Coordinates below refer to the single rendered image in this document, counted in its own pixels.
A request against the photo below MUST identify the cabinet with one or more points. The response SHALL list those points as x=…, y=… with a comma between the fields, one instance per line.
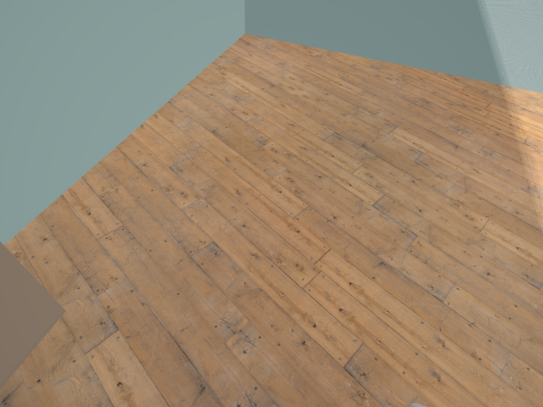
x=27, y=313

